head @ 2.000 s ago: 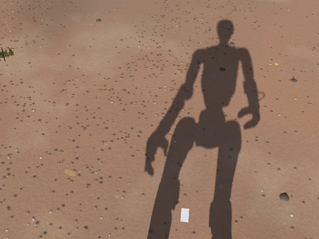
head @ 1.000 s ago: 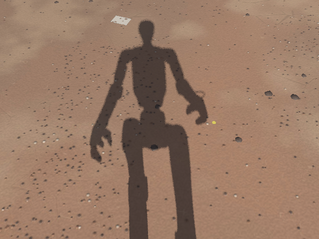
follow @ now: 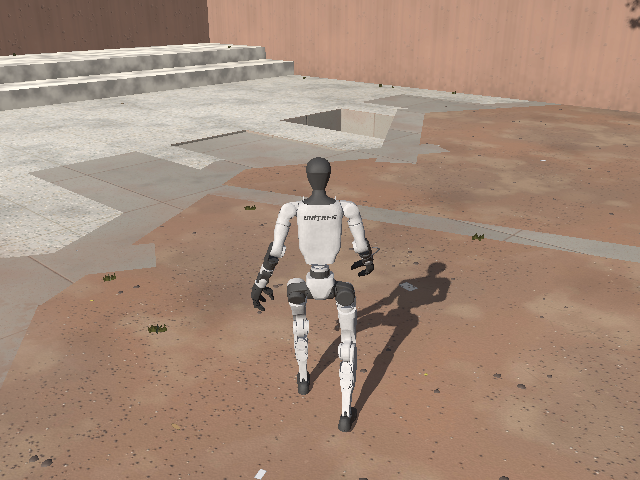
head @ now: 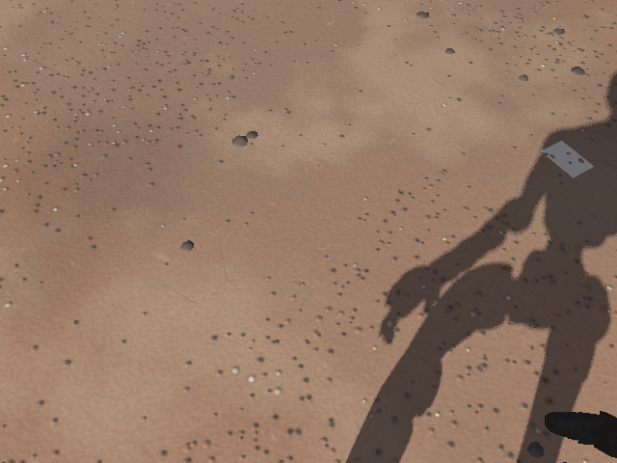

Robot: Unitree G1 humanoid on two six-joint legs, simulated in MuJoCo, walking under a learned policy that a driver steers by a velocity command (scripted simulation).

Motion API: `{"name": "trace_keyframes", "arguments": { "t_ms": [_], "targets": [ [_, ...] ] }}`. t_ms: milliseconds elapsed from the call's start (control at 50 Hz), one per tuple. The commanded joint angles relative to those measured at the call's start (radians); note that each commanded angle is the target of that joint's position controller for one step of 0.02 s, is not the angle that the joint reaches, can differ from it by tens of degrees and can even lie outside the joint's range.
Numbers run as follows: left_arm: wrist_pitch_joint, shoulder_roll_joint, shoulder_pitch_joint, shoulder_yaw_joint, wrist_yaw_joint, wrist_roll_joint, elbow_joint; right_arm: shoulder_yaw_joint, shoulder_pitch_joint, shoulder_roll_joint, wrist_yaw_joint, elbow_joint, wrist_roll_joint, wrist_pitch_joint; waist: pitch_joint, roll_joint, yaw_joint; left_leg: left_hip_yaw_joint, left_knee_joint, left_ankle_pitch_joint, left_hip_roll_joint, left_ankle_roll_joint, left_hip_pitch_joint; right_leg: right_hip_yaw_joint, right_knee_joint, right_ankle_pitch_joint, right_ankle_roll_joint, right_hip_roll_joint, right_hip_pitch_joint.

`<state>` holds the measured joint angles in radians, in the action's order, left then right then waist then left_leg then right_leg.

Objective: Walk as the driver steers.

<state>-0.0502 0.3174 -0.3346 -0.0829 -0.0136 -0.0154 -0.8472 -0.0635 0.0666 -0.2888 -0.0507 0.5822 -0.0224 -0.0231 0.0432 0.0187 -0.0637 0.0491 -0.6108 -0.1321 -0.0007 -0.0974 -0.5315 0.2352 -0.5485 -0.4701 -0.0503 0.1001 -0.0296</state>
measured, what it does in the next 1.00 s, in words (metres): walks ahead: right foot, then left foot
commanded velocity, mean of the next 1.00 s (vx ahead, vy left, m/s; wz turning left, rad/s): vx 0.50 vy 0.00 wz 0.27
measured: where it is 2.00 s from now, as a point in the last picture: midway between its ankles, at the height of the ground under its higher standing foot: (299, 225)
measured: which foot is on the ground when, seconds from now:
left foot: down 0.00-0.48, up 0.50-0.98, down 1.00-1.00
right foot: down 0.00-0.00, up 0.02-0.44, down 0.46-1.00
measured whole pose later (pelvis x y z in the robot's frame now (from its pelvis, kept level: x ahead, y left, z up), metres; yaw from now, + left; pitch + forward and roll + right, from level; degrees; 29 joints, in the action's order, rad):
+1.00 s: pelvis +0.55 +0.07 +0.01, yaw +13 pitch +3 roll -1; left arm -0.04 0.31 -0.41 -0.05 0.00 -0.02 -0.87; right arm -0.03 0.04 -0.26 -0.04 0.63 -0.01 -0.09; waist 0.01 0.01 -0.09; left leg 0.01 -0.50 -0.05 -0.01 -0.07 -0.48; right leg 0.01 -0.43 -0.45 0.00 0.00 -0.02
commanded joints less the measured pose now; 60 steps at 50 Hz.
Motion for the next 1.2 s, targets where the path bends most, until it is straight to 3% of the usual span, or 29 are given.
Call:
{"name": "trace_keyframes", "arguments": {
  "t_ms": [20,40,60,80,100,160,220,300,400,440,460,480,500,520,540,560,600,660,800,900,940,980,1000,1020,1040,1060,1080,1120,1200],
  "targets": [
    [-0.047,0.031,-0.035,0.023,0.007,0.03,0.156,-0.103,0.33,-0.332,0.024,-0.01,-0.007,-0.004,-0.422,0.277,0.111,-0.849,0.229,-0.157,-0.337,-0.342,0.951,-0.202,-0.834,-0.137,0.016,-0.137,0.738],
    [-0.077,0.133,0.087,0.001,0.021,-0.008,0.166,-0.079,0.352,-0.24,0.016,-0.014,0.0,-0.016,-0.407,0.115,0.192,-0.822,0.303,-0.23,-0.325,-0.289,0.932,-0.338,-0.871,-0.077,0.034,-0.083,0.848],
    [-0.091,0.136,0.149,0.002,0.026,-0.029,0.189,-0.066,0.325,-0.202,0.016,-0.001,0.005,-0.026,-0.266,0.092,0.181,-0.683,0.307,-0.184,-0.291,-0.252,0.813,-0.319,-0.823,0.004,0.053,-0.049,0.886],
    [-0.095,0.118,0.151,0.007,0.019,-0.01,0.182,-0.057,0.263,-0.179,0.017,-0.004,0.005,-0.032,-0.178,-0.007,0.129,-0.578,0.31,-0.079,-0.249,-0.221,0.649,-0.319,-0.732,0.076,0.053,-0.008,0.835],
    [-0.089,0.127,0.144,0.0,0.012,0.015,0.173,-0.047,0.202,-0.148,0.021,-0.014,0.01,-0.034,-0.137,-0.003,0.089,-0.496,0.32,0.029,-0.214,-0.205,0.524,-0.32,-0.648,0.113,0.044,0.018,0.761],
    [-0.057,0.109,0.109,-0.001,0.014,0.029,0.165,-0.042,0.153,-0.141,0.034,-0.022,0.02,-0.038,-0.102,0.028,0.037,-0.41,0.368,0.186,-0.175,-0.214,0.342,-0.304,-0.546,0.157,0.01,0.025,0.654],
    [-0.046,0.065,0.195,0.017,0.012,0.036,0.188,-0.05,0.184,-0.167,0.054,0.003,0.014,-0.037,-0.065,0.022,0.058,-0.327,0.377,0.207,-0.13,-0.192,0.268,-0.286,-0.359,0.316,-0.024,-0.001,0.646],
    [-0.058,0.033,0.323,0.036,0.034,0.021,0.205,-0.045,0.251,-0.159,0.061,0.046,0.007,-0.034,-0.05,0.052,0.128,-0.271,0.367,0.081,-0.101,-0.135,0.252,-0.266,-0.085,0.584,-0.021,-0.051,0.537],
    [-0.071,0.086,0.351,0.017,0.051,0.01,0.229,-0.044,0.309,-0.16,0.056,0.093,0.005,-0.029,-0.023,0.087,0.131,-0.37,0.275,0.054,-0.182,-0.108,0.403,-0.282,0.026,0.473,0.043,-0.063,0.534],
    [-0.075,0.104,0.259,0.002,0.048,0.014,0.209,-0.042,0.293,-0.152,0.055,0.096,0.006,-0.022,-0.044,0.103,0.076,-0.367,0.186,0.195,-0.164,-0.078,0.427,-0.244,0.074,0.415,0.085,-0.087,0.418],
    [-0.079,0.138,0.15,-0.014,0.042,0.024,0.187,-0.03,0.291,-0.119,0.055,0.09,0.011,-0.021,-0.125,0.079,0.025,-0.32,0.034,0.279,-0.107,-0.047,0.399,-0.268,0.064,0.444,0.125,-0.054,0.248],
    [-0.082,0.208,-0.001,-0.031,0.038,0.038,0.175,-0.009,0.337,-0.072,0.058,0.069,0.026,-0.025,-0.289,-0.06,-0.012,-0.244,-0.271,0.092,-0.022,0.005,0.223,-0.481,0.029,0.47,0.215,0.125,-0.049],
    [-0.068,0.246,-0.09,-0.047,0.049,0.03,0.126,0.004,0.447,-0.029,0.06,0.068,0.0,-0.039,-0.38,-0.366,0.014,-0.171,-0.576,-0.412,0.102,0.073,-0.097,-0.938,0.188,0.177,0.355,0.281,-0.291],
    [-0.064,0.156,-0.091,-0.022,0.052,0.0,0.13,-0.012,0.384,-0.12,0.059,0.078,-0.009,-0.043,-0.297,-0.238,-0.02,-0.241,-0.683,-0.434,0.055,0.073,-0.227,-1.001,0.252,-0.054,0.329,0.277,-0.266],
    [-0.058,0.117,-0.031,-0.01,0.047,0.002,0.138,-0.021,0.269,-0.151,0.057,0.057,-0.012,-0.044,-0.172,-0.143,-0.03,-0.212,-0.695,-0.344,0.011,0.069,-0.271,-0.857,0.262,-0.041,0.289,0.247,-0.152],
    [-0.051,0.104,0.021,-0.001,0.044,0.016,0.148,-0.017,0.203,-0.141,0.058,0.041,0.001,-0.045,-0.105,-0.079,-0.012,-0.17,-0.657,-0.272,-0.029,0.068,-0.25,-0.746,0.275,0.069,0.273,0.206,-0.032],
    [-0.052,0.071,0.071,0.012,0.04,0.031,0.15,-0.019,0.192,-0.111,0.054,0.036,0.014,-0.047,-0.056,-0.1,0.038,-0.156,-0.551,-0.183,-0.085,0.071,-0.171,-0.621,0.318,0.24,0.265,0.142,0.111],
    [-0.059,0.077,0.063,0.011,0.037,0.017,0.132,-0.01,0.208,-0.069,0.051,0.047,0.014,-0.039,-0.06,-0.118,0.058,-0.125,-0.451,-0.152,-0.1,0.09,-0.136,-0.519,0.362,0.388,0.284,0.12,0.157],
    [-0.041,0.129,-0.011,0.0,0.022,0.0,0.076,0.012,-0.003,-0.026,0.035,0.008,0.013,-0.056,-0.013,-0.089,-0.008,-0.073,-0.049,0.167,-0.08,0.114,-0.092,-0.345,0.394,0.506,0.25,0.081,0.15],
    [-0.016,0.147,-0.073,-0.007,0.018,-0.009,0.033,0.007,-0.105,-0.043,0.01,-0.03,0.002,-0.068,0.019,-0.098,-0.025,-0.065,0.074,0.13,-0.051,0.079,-0.077,-0.361,0.343,0.539,0.232,0.141,0.039],
    [-0.006,0.164,-0.06,-0.013,0.012,-0.011,0.028,-0.003,-0.064,-0.068,0.006,-0.024,0.005,-0.071,-0.005,-0.111,0.014,-0.05,0.109,0.065,-0.03,0.049,0.001,-0.356,0.277,0.673,0.211,0.153,-0.002],
    [0.001,0.147,-0.038,-0.005,0.006,-0.008,0.033,-0.04,0.161,-0.136,0.018,0.042,0.016,-0.07,-0.152,-0.091,0.134,-0.019,0.141,0.088,-0.001,-0.005,0.346,-0.284,0.01,0.891,0.166,0.081,0.064],
    [-0.003,0.092,-0.036,0.019,0.004,0.021,0.063,-0.061,0.348,-0.211,0.031,0.073,0.027,-0.065,-0.31,0.024,0.201,-0.231,0.098,0.131,-0.193,-0.073,0.654,-0.241,-0.303,0.618,0.126,0.023,0.267],
    [-0.026,-0.018,-0.163,0.052,0.011,0.015,0.081,-0.07,0.373,-0.282,0.027,0.09,0.028,-0.061,-0.417,0.292,0.125,-0.699,0.207,-0.066,-0.395,-0.237,0.938,-0.253,-0.627,-0.065,0.068,-0.156,0.653],
    [-0.045,0.09,-0.098,0.03,0.019,-0.006,0.067,-0.048,0.378,-0.182,0.027,0.089,0.012,-0.057,-0.385,0.191,0.175,-0.76,0.281,-0.23,-0.376,-0.224,0.914,-0.356,-0.733,-0.11,0.072,-0.107,0.778],
    [-0.054,0.13,-0.003,0.016,0.024,-0.028,0.095,-0.034,0.312,-0.146,0.031,0.086,0.013,-0.058,-0.234,0.134,0.171,-0.599,0.299,-0.203,-0.347,-0.179,0.787,-0.343,-0.74,-0.022,0.081,-0.061,0.831],
    [-0.054,0.118,0.046,0.018,0.022,-0.023,0.101,-0.026,0.251,-0.125,0.032,0.082,0.02,-0.059,-0.163,0.057,0.143,-0.485,0.322,-0.116,-0.308,-0.152,0.652,-0.322,-0.697,0.067,0.078,-0.018,0.797],
    [-0.035,0.099,0.044,0.012,0.022,-0.008,0.096,-0.013,0.177,-0.077,0.028,0.084,0.036,-0.069,-0.09,0.067,0.082,-0.343,0.389,0.014,-0.252,-0.128,0.468,-0.331,-0.616,0.163,0.065,0.029,0.702],
    [0.005,0.045,0.044,0.016,0.015,-0.009,0.096,-0.025,0.166,-0.096,0.033,0.125,0.038,-0.097,-0.038,0.051,0.051,-0.182,0.479,0.124,-0.246,-0.131,0.361,-0.351,-0.534,0.267,0.034,0.032,0.691]
  ]
}}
